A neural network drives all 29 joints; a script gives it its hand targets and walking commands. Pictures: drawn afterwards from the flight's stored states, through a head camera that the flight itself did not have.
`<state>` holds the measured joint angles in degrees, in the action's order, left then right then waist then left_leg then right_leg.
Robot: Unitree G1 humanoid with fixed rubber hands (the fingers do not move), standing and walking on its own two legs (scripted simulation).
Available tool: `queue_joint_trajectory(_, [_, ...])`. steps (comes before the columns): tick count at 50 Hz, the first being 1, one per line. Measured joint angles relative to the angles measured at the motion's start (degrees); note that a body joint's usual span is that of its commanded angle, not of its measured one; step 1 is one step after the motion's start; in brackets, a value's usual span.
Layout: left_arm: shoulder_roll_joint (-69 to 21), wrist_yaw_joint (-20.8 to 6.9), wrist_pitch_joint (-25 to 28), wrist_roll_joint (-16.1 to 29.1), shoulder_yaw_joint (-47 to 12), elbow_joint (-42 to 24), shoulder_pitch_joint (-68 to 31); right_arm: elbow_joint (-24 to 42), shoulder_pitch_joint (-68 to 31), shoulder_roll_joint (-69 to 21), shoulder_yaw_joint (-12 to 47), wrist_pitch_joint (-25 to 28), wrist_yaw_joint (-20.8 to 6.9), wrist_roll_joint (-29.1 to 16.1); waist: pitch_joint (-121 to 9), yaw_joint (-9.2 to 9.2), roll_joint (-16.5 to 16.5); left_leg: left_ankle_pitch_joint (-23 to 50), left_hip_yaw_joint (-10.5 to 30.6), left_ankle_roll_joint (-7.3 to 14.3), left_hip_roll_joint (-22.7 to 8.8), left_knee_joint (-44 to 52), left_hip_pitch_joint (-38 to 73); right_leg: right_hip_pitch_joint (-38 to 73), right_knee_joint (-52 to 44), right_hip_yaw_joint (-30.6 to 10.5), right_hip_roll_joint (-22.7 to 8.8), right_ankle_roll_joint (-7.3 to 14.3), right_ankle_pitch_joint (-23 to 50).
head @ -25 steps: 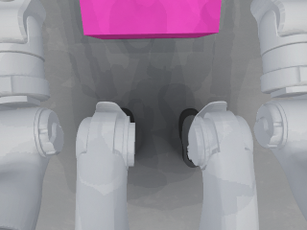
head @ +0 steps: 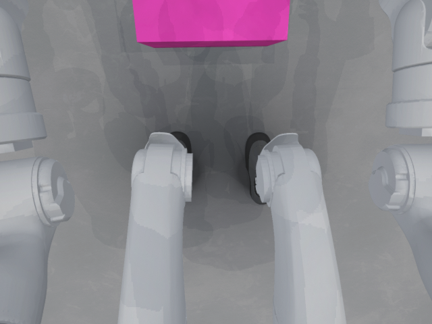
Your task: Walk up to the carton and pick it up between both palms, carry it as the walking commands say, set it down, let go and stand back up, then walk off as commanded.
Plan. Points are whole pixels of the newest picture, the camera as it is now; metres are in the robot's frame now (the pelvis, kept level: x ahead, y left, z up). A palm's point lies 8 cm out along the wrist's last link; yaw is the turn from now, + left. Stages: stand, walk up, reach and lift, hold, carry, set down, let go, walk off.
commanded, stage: set down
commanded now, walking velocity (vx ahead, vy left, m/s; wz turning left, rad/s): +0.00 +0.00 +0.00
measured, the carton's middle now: out of the picture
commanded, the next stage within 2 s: let go in 0.62 s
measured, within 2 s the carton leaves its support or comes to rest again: neither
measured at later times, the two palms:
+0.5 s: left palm out of the picture +0.56 +0.26 +0.01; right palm out of the picture +0.57 -0.17 +0.01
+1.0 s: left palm out of the picture +0.45 +0.26 +0.05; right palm out of the picture +0.46 -0.21 +0.06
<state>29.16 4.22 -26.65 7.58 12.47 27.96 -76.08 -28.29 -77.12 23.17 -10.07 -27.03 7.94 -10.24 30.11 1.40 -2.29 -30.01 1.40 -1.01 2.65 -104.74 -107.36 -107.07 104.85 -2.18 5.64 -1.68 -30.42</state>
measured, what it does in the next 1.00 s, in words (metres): rises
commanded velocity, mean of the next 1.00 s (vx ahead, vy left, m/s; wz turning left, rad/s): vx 0.00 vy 0.00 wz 0.00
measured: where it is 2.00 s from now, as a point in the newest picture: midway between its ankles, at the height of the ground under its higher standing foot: (218, 180)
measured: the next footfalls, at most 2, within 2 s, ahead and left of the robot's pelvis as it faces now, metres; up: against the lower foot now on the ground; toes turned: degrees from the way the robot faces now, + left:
none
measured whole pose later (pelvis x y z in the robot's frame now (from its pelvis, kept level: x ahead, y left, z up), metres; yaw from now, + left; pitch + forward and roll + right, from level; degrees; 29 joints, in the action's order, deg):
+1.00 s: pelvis +0.02 +0.01 +0.19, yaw +0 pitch +23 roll -1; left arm 28.3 -1.0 -24.8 7.9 7.0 9.8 -42.5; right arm -9.9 -41.8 23.1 -8.5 -26.5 4.4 -8.7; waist 30.0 2.1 -2.3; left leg -18.8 2.2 -0.1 1.7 -62.9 -67.4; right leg -66.6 61.9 -3.9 4.4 -1.2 -18.6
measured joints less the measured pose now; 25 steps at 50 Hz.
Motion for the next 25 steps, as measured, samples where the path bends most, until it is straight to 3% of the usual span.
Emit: queue_joint_trajectory(25, [1.1,-1.8,-2.0,0.3,0.7,-0.8,0.0,2.7,1.7,0.7,0.0,-2.0,-2.2,-0.7,0.0,0.0,0.0,8.3,0.7,0.3,-0.3,28.3,21.9,22.0,-28.3,-1.1,-1.0,0.5,8.3])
